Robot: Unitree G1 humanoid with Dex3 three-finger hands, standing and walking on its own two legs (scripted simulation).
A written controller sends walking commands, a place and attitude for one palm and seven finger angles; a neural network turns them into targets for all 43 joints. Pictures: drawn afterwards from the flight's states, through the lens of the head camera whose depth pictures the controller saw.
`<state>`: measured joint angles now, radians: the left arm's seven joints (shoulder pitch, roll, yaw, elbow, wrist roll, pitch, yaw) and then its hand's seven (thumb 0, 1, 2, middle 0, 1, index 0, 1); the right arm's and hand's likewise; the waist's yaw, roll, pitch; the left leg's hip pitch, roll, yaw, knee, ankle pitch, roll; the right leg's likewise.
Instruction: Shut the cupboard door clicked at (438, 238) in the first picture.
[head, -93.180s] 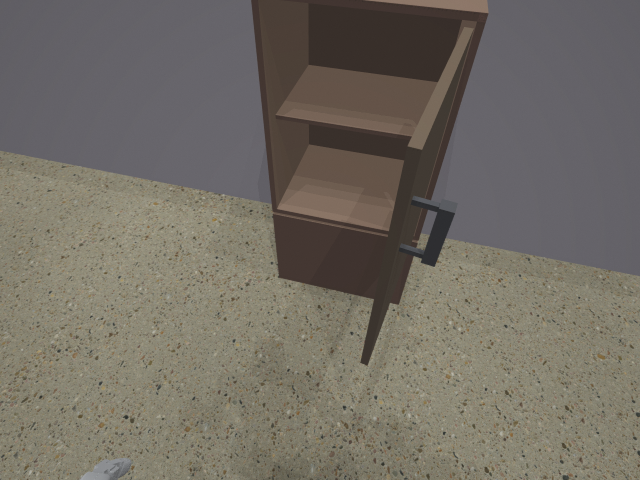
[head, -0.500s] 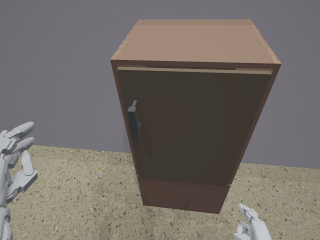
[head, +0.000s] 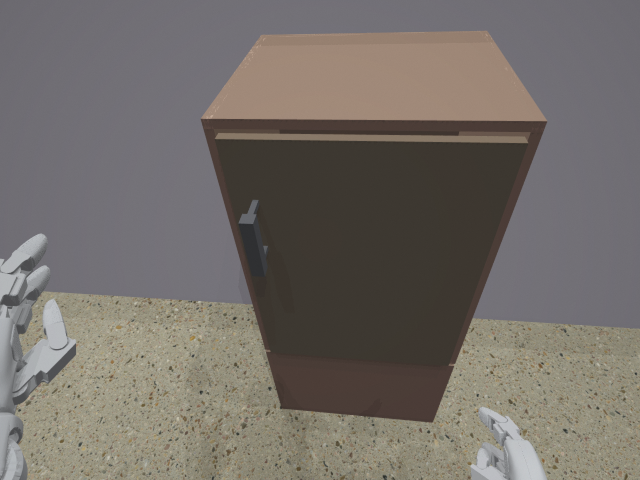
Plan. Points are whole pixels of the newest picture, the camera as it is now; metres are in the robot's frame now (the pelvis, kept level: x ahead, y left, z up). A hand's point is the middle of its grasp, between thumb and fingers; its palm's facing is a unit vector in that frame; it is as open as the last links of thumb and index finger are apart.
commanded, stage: step back with the hand held close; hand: left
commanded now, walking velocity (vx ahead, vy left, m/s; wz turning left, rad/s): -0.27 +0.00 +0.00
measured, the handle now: (257, 238) +0.48 +0.16 +0.04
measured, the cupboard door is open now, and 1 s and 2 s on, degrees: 0 0 0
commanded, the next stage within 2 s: stop stepping back and stand still in 1.36 s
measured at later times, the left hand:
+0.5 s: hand (27, 388) +0.15 +0.29 +0.15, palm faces +0.38 -0.80 -0.46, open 7.4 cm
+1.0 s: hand out of the picture +0.06 +0.30 +0.16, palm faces +0.47 -0.76 -0.45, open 7.4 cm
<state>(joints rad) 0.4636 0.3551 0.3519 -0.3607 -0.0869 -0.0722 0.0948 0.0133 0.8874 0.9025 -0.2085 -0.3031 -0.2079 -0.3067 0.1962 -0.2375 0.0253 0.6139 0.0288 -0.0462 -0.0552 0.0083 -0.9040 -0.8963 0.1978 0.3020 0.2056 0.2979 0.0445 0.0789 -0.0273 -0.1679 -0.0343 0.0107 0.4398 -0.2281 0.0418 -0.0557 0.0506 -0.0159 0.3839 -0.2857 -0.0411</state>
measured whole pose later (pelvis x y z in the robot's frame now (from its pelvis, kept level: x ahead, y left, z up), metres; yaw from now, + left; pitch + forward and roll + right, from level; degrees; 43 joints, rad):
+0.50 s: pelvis -0.05 +0.02 -0.01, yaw -1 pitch +1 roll -2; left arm 0.56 0.43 0.39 -0.45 -0.08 -0.13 0.14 0.01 0.89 0.90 -0.21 -0.30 -0.21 -0.31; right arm 0.20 -0.24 0.00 0.55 0.03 0.05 -0.09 0.01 -0.90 -0.90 0.20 0.30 0.21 0.30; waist -0.01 0.04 -0.04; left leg -0.34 -0.03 0.04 0.51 -0.18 0.07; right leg -0.24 0.05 0.00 0.47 -0.24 -0.01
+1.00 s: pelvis -0.13 +0.03 -0.02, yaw +3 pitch +0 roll -3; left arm 0.52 0.42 0.44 -0.53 -0.03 -0.23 0.15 0.01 0.88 0.90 -0.21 -0.30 -0.21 -0.31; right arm 0.20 -0.21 0.00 0.60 0.00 -0.06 -0.07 0.01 -0.90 -0.90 0.20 0.30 0.21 0.30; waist 0.00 0.02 0.00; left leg -0.50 -0.01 0.05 0.57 -0.16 0.08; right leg -0.34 0.07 0.02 0.58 -0.25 0.00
